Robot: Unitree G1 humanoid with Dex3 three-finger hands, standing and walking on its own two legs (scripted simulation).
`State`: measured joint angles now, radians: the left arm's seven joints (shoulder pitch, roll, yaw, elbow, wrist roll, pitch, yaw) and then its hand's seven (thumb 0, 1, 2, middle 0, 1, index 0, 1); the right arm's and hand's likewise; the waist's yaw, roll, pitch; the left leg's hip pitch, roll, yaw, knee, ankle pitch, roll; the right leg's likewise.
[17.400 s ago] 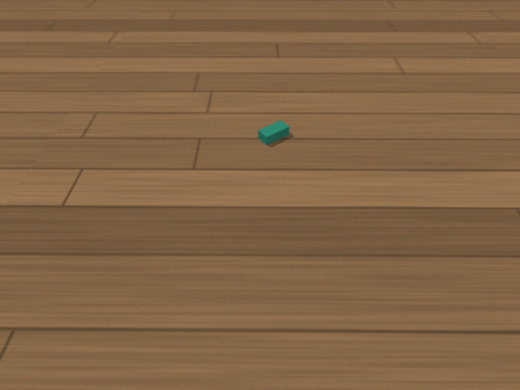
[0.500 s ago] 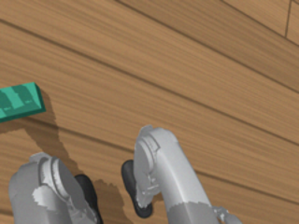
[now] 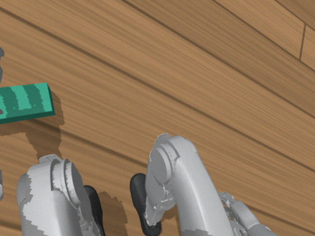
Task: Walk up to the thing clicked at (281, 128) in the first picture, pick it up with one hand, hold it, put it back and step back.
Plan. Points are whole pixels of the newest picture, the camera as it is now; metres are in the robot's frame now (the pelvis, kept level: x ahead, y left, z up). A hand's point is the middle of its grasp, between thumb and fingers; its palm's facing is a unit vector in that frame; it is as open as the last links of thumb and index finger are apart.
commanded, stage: approach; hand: left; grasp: from above
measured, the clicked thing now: (16, 104) +0.47 +0.30 -0.29
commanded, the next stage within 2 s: rest palm in 0.42 s
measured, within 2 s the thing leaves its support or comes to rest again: neither
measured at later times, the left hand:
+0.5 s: hand (11, 112) +0.42 +0.28 -0.20, palm faces -0.52 -0.08 -0.85, open 14.0 cm
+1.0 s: hand (6, 106) +0.45 +0.31 -0.25, palm faces -0.51 -0.13 -0.85, open 14.3 cm
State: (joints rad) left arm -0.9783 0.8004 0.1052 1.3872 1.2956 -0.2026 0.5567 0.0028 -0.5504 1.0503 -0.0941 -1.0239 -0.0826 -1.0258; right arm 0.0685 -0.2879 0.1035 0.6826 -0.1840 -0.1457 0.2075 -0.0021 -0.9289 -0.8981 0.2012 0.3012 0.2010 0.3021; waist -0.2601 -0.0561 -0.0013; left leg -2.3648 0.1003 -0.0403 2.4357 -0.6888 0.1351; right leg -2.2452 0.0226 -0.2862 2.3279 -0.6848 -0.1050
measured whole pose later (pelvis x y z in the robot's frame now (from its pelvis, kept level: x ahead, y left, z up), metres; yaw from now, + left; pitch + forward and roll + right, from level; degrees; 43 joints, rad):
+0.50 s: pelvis -0.01 -0.01 +0.01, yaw +1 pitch +32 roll -10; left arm -1.00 0.85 0.02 1.57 1.35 -0.39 0.46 0.00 -0.51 0.96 -0.08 -1.05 -0.09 -1.04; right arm 0.18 -0.32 0.18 0.69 -0.17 -0.07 0.13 0.00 -0.92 -0.90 0.20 0.30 0.20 0.30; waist -0.31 -0.08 0.04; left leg -2.32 0.09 -0.06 2.38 -0.64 0.11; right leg -2.21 0.02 -0.29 2.28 -0.64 -0.12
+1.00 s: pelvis +0.00 +0.00 +0.00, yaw -2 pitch +33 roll -12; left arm -0.99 0.92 0.10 1.54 1.21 -0.24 0.45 0.00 -0.53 0.97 -0.07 -0.99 -0.07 -0.99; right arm 0.15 -0.26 0.24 0.68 -0.19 -0.18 0.26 0.00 -0.92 -0.90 0.20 0.30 0.20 0.30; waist -0.32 -0.07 0.13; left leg -2.36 0.09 -0.08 2.46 -0.71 0.12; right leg -2.23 0.04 -0.32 2.33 -0.69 -0.11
